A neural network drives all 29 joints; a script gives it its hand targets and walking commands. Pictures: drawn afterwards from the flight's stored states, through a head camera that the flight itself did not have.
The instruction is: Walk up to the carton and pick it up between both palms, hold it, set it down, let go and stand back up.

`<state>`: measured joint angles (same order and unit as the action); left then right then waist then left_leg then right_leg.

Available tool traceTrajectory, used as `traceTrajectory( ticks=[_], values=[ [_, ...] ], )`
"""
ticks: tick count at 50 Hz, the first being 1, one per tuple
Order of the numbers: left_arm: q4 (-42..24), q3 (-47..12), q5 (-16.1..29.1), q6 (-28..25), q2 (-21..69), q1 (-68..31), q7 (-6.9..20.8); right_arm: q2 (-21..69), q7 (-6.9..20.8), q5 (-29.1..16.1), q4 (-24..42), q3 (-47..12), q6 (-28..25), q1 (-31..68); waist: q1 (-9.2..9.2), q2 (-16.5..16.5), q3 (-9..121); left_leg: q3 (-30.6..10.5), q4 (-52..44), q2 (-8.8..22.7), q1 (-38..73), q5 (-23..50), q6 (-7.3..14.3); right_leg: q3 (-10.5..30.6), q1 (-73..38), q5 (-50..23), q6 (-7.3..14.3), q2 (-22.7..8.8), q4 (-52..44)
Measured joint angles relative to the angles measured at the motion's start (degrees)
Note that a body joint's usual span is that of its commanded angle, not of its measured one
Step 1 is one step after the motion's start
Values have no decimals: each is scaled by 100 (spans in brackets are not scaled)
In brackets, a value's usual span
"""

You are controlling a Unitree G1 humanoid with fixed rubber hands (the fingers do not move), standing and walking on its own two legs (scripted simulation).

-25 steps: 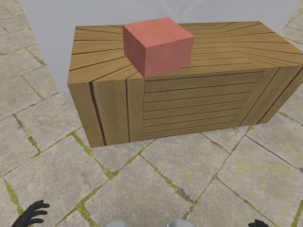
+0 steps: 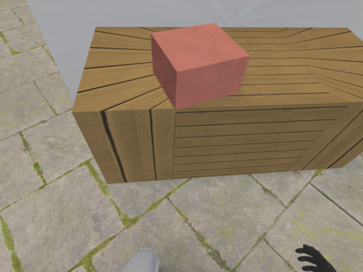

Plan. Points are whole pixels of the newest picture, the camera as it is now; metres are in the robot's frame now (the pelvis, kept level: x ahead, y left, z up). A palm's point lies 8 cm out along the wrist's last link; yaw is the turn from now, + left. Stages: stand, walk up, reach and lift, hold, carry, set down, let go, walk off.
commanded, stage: walk up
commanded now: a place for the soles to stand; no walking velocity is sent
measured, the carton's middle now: (196, 64) +0.86 -0.04 -0.05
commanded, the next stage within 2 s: none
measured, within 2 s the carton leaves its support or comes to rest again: neither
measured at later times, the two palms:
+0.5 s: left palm (78, 228) +0.22 +0.25 -0.09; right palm (343, 234) +0.23 -0.40 -0.09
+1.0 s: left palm (94, 213) +0.26 +0.23 -0.11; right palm (332, 199) +0.32 -0.41 -0.09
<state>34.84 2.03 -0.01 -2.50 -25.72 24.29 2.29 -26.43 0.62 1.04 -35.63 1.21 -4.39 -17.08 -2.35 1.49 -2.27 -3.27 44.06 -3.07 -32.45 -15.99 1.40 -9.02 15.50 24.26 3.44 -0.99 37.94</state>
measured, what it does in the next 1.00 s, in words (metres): walks ahead: left foot, then right foot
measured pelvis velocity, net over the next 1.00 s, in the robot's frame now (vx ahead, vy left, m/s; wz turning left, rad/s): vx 0.18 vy -0.10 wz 0.09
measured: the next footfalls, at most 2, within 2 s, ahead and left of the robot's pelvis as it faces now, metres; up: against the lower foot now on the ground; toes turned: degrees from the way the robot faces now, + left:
left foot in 0.04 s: +0.16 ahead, +0.10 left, +0.00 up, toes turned -4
right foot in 0.42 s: +0.24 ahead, -0.19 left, +0.00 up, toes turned +3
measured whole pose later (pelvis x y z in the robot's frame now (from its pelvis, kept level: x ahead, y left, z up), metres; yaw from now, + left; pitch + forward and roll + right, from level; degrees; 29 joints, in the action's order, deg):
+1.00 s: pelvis +0.18 -0.10 -0.03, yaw +5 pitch -1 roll +1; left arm 34.8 2.6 0.0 0.2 -25.4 15.3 0.2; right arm -26.3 -2.0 1.0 -35.8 1.2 -3.5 -17.7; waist -2.1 2.8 -3.7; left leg -4.5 50.8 -2.6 -29.6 -20.5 1.4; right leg -4.1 24.9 31.9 2.6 -1.9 53.7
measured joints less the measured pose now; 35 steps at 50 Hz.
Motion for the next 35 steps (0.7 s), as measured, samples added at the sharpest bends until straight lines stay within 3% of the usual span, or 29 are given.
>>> traceTrajectory(
  ticks=[3, 6, 8, 19, 22, 27, 35],
  values=[
    [5, 2, 0, 74, -19, -55, 9, -12, -60, 0, -8, 2, -125, -57, 7, 18, -47, 104, -542, -42, 348, 640, 18, -11, 43, 428, -36, -69, 752],
    [4, 2, 0, 210, -4, -273, 26, 19, -130, 0, -9, 0, -123, -298, 16, 56, -84, 97, -34, -125, 513, 163, 77, 316, 477, 474, -37, -75, 2315],
    [-3, 3, 0, 243, -50, -446, 49, 23, -170, 0, -7, -1, -121, -492, 11, 98, -84, 69, -66, -125, 743, -36, 89, 477, 778, 481, -40, -88, 2804],
    [-4, 18, 0, 290, -424, -733, 182, -4, -225, 0, -3, 0, -134, -951, 29, 230, -83, -158, 135, 0, 1145, -733, 89, 721, 1475, 296, -41, -406, 1711],
    [-3, 53, 0, 138, -416, -662, 98, -36, -231, 0, -9, 0, -96, -804, 27, 176, -101, -240, 594, 139, 1008, -1081, 89, 657, 1417, -454, -107, -306, 1245],
    [-2, 51, 0, 34, -130, -559, -22, -6, -252, 0, -18, 0, -8, -438, 26, 105, -107, -249, 2068, 118, 292, -961, 89, 420, 1231, -246, -49, -162, 1127],
    [-2, 52, 0, 44, 155, -423, -202, -14, -254, 0, -19, -1, 33, -127, 31, 86, -104, -255, 1635, 119, -146, -727, 89, 261, 963, -201, 70, -51, 779]
  ],
)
